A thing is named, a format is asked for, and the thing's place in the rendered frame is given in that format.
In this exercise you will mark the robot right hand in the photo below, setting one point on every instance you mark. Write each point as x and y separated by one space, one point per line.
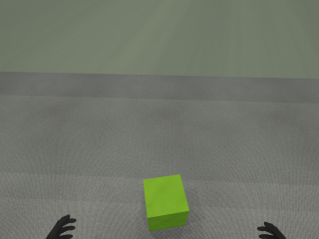
270 228

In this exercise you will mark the carton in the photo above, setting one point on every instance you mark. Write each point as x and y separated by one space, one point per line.
166 202

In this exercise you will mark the robot left hand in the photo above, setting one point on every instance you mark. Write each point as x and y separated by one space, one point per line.
59 229

